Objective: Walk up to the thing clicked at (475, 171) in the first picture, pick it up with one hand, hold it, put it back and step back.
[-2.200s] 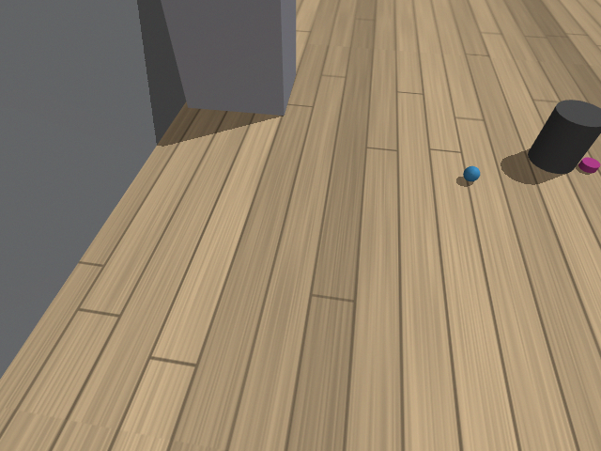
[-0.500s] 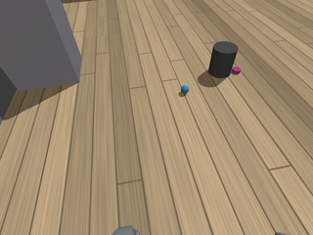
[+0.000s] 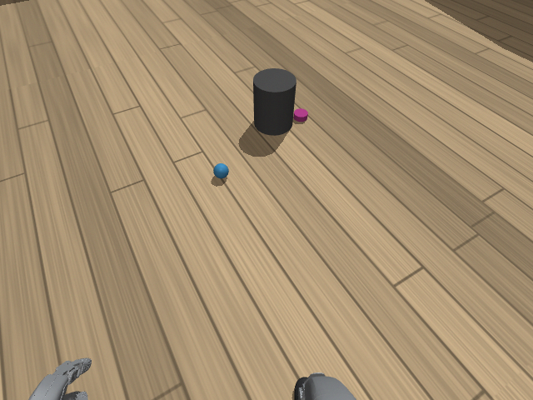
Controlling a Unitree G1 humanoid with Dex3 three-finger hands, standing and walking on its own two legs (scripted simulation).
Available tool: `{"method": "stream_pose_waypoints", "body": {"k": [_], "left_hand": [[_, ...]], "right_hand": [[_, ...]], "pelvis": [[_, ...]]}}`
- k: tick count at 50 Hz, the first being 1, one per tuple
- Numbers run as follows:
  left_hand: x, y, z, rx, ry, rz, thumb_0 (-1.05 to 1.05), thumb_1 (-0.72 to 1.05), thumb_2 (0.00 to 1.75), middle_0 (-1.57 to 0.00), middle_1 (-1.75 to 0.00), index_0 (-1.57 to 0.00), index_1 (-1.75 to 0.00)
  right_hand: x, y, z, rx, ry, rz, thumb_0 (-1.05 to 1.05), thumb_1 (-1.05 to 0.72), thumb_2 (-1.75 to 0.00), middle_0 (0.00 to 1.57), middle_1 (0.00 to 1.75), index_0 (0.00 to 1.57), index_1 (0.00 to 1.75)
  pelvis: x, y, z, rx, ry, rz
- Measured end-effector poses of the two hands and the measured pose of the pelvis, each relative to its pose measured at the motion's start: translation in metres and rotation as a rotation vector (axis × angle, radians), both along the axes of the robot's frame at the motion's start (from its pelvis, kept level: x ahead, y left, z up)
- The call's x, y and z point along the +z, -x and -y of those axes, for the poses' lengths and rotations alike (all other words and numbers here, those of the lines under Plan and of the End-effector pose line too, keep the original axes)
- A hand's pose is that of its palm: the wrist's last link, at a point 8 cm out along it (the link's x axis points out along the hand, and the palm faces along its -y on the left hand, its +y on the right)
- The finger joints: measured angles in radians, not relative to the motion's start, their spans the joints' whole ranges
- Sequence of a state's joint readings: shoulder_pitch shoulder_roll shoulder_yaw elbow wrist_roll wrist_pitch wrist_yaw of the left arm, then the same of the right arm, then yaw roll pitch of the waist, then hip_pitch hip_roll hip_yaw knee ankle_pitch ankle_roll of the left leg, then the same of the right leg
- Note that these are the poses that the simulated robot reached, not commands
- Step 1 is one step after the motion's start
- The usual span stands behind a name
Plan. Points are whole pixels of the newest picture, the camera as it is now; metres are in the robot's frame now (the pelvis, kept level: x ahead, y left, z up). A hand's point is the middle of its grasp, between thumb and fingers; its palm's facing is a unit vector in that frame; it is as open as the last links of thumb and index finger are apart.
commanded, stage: walk up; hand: left
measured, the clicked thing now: (221, 171) +1.23 +0.13 -0.73
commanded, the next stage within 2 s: none
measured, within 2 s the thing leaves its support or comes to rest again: neither
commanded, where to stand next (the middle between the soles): +0.84 -0.08 m, yaw -5 degrees
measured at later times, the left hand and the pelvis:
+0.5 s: hand (110, 323) +0.30 +0.28 -0.16, palm faces -0.12 -0.92 -0.37, open 7.4 cm; pelvis +0.25 +0.00 -0.01, yaw -6 degrees
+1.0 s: hand (163, 201) +0.55 +0.20 -0.11, palm faces -0.10 -0.90 -0.42, open 7.4 cm; pelvis +0.44 -0.07 +0.00, yaw -6 degrees
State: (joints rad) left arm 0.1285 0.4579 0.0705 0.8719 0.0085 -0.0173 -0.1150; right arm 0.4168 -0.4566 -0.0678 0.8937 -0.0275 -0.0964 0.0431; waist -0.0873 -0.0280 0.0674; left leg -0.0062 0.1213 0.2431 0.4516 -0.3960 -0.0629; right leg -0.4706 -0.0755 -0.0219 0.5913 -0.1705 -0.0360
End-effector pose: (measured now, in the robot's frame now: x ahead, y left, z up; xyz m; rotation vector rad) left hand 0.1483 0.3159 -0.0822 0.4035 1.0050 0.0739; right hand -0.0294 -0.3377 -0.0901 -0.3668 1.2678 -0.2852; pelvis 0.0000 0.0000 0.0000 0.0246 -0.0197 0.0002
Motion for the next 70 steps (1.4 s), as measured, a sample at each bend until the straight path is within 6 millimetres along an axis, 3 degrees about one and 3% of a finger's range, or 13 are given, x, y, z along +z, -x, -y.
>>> {"method": "stream_pose_waypoints", "body": {"k": [3, 6, 13, 22, 26, 33, 38, 42, 48, 53, 62, 65, 70], "left_hand": [[-0.001, -0.051, 0.018, -0.009, -0.016, 0.058, 0.01, 0.91, 0.90, -0.20, -0.29, -0.20, -0.30], [0.006, -0.077, 0.035, 0.007, -0.001, 0.102, 0.01, 0.91, 0.90, -0.20, -0.29, -0.20, -0.30], [0.010, -0.090, 0.040, 0.039, -0.004, 0.014, 0.01, 0.90, 0.89, -0.21, -0.30, -0.20, -0.30], [-0.026, -0.122, -0.002, 0.089, -0.015, -0.123, 0.01, 0.90, 0.89, -0.21, -0.30, -0.20, -0.30], [-0.039, -0.161, -0.008, 0.065, -0.032, -0.181, 0.01, 0.90, 0.90, -0.20, -0.30, -0.20, -0.30], [-0.023, -0.257, 0.014, -0.014, -0.003, -0.129, 0.01, 0.91, 0.90, -0.20, -0.30, -0.20, -0.30], [-0.009, -0.327, 0.040, -0.048, -0.016, -0.067, 0.01, 0.91, 0.90, -0.20, -0.30, -0.20, -0.30], [-0.006, -0.375, 0.059, -0.037, -0.055, 0.012, 0.01, 0.90, 0.89, -0.20, -0.30, -0.20, -0.30], [0.009, -0.393, 0.077, 0.019, -0.060, 0.019, 0.01, 0.90, 0.89, -0.21, -0.30, -0.20, -0.30], [0.012, -0.395, 0.074, 0.058, -0.067, -0.045, 0.01, 0.90, 0.89, -0.21, -0.30, -0.20, -0.30], [-0.021, -0.419, 0.044, 0.126, -0.047, -0.158, 0.01, 0.90, 0.89, -0.21, -0.30, -0.20, -0.30], [-0.033, -0.442, 0.039, 0.130, -0.041, -0.192, 0.01, 0.90, 0.89, -0.21, -0.30, -0.20, -0.30], [-0.030, -0.492, 0.046, 0.096, -0.015, -0.169, 0.01, 0.91, 0.89, -0.20, -0.30, -0.20, -0.30]], "right_hand": [[-0.021, -0.032, 0.014, -0.022, -0.010, -0.016, 0.00, -0.90, -0.90, 0.21, 0.30, 0.20, 0.30], [-0.026, -0.078, 0.014, -0.017, -0.043, 0.005, 0.01, -0.90, -0.90, 0.21, 0.30, 0.20, 0.29], [-0.012, -0.194, 0.005, 0.052, -0.086, 0.154, 0.00, -0.90, -0.90, 0.21, 0.30, 0.20, 0.29], [-0.004, -0.304, -0.007, 0.098, -0.029, 0.189, 0.00, -0.90, -0.90, 0.21, 0.30, 0.20, 0.30], [0.002, -0.330, -0.011, 0.046, -0.003, 0.232, 0.00, -0.90, -0.90, 0.21, 0.30, 0.20, 0.30], [0.012, -0.342, -0.004, -0.011, -0.011, 0.148, 0.00, -0.90, -0.90, 0.21, 0.30, 0.20, 0.30], [-0.003, -0.357, 0.019, -0.050, -0.036, 0.090, 0.00, -0.90, -0.90, 0.21, 0.30, 0.20, 0.30], [-0.029, -0.387, 0.045, -0.060, -0.053, 0.058, 0.00, -0.90, -0.90, 0.21, 0.30, 0.20, 0.30], [-0.031, -0.468, 0.055, -0.019, -0.085, 0.089, 0.01, -0.90, -0.90, 0.21, 0.30, 0.20, 0.29], [-0.018, -0.532, 0.054, 0.040, -0.102, 0.129, 0.00, -0.90, -0.90, 0.20, 0.30, 0.20, 0.29], [-0.005, -0.642, 0.040, 0.118, -0.054, 0.168, 0.00, -0.90, -0.90, 0.21, 0.30, 0.20, 0.29], [-0.002, -0.668, 0.035, 0.108, -0.026, 0.219, 0.00, -0.90, -0.90, 0.21, 0.30, 0.20, 0.29], [0.010, -0.684, 0.029, 0.073, -0.027, 0.217, 0.00, -0.90, -0.90, 0.21, 0.30, 0.20, 0.29]], "pelvis": [[-0.012, -0.034, 0.014, -0.008, 0.026, 0.014], [-0.008, -0.061, 0.022, -0.030, 0.013, 0.024], [0.007, -0.124, 0.023, -0.077, 0.023, 0.017], [-0.009, -0.220, 0.003, -0.088, 0.045, 0.002], [-0.012, -0.254, 0.000, -0.111, 0.019, 0.012], [0.003, -0.308, 0.011, -0.129, 0.005, 0.013], [0.001, -0.350, 0.031, -0.126, -0.002, 0.016], [-0.014, -0.387, 0.055, -0.114, 0.020, 0.023], [-0.003, -0.428, 0.068, -0.105, 0.024, 0.025], [0.006, -0.462, 0.071, -0.093, 0.028, 0.012], [-0.006, -0.539, 0.054, -0.065, 0.043, 0.008], [-0.011, -0.559, 0.046, -0.064, 0.031, 0.021], [0.000, -0.591, 0.048, -0.068, 0.018, 0.027]]}}
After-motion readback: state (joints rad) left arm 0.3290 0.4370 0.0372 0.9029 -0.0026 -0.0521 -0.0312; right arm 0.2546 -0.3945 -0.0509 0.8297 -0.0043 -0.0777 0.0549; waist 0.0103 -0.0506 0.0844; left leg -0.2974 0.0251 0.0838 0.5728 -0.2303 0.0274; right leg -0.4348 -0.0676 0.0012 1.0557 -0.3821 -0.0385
